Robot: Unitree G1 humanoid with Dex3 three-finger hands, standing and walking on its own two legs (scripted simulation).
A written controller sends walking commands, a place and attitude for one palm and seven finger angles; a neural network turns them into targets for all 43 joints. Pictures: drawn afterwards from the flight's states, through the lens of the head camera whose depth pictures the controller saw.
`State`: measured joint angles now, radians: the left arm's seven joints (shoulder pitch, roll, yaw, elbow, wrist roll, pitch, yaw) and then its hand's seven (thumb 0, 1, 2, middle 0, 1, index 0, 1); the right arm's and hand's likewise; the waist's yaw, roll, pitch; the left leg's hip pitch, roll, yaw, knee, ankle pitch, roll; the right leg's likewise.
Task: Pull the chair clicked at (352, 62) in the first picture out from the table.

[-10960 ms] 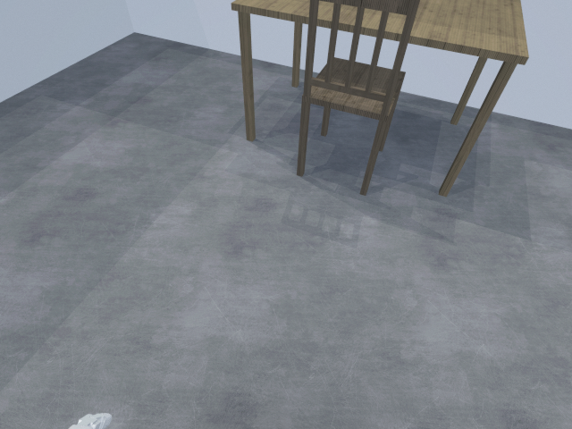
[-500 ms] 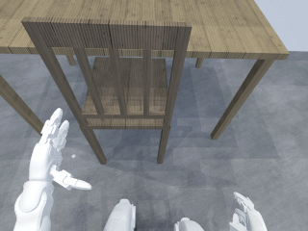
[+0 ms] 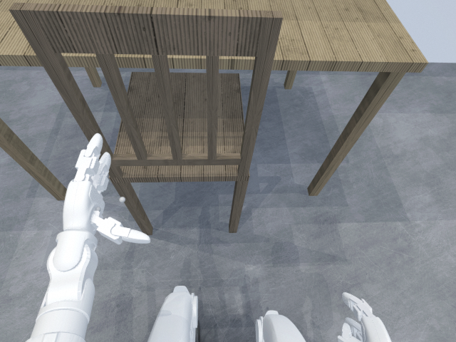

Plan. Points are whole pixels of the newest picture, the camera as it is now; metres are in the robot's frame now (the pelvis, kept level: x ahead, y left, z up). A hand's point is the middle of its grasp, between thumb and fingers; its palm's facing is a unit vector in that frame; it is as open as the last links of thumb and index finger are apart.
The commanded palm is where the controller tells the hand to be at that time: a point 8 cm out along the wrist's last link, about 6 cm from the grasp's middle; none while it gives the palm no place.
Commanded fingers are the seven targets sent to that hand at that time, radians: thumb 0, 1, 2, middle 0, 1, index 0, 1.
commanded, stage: aim the fingers beside a spindle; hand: left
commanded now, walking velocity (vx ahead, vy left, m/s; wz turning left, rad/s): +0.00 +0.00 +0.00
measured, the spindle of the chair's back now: (170, 115) +0.53 +0.14 +0.04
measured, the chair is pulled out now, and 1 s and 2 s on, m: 0.00 0.00 0.00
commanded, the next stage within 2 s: push the fingers through the gap in 0.90 s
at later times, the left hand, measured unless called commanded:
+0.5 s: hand (131, 180) +0.39 +0.19 +0.01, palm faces +0.08 -1.00 -0.06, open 16.9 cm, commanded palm +0.36 +0.24 +0.02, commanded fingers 0.00 -0.50 0.30 -0.06 -0.08 -0.06 -0.08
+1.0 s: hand (128, 186) +0.38 +0.20 +0.01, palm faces +0.08 -1.00 -0.05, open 16.9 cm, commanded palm +0.36 +0.24 +0.02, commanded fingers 0.00 -0.50 0.30 -0.06 -0.08 -0.06 -0.08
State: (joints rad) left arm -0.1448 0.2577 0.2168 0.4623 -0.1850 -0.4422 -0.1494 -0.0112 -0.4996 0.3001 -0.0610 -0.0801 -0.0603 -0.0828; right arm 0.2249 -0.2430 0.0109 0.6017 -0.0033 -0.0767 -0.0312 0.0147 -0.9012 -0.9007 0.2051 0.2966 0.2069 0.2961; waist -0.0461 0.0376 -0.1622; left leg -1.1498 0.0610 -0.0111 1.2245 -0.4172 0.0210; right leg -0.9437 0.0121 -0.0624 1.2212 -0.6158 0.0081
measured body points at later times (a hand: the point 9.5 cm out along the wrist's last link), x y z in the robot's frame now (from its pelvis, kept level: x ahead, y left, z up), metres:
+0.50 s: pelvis +0.01 -0.01 -0.01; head +0.12 +0.01 +0.42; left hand +0.38 +0.25 +0.02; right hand +0.10 -0.27 -0.13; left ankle +0.09 +0.11 -0.63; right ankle -0.01 -0.13 -0.63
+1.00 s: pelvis +0.01 -0.01 -0.01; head +0.12 +0.01 +0.43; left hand +0.37 +0.25 +0.02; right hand +0.14 -0.27 -0.12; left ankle +0.09 +0.11 -0.63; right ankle -0.01 -0.13 -0.63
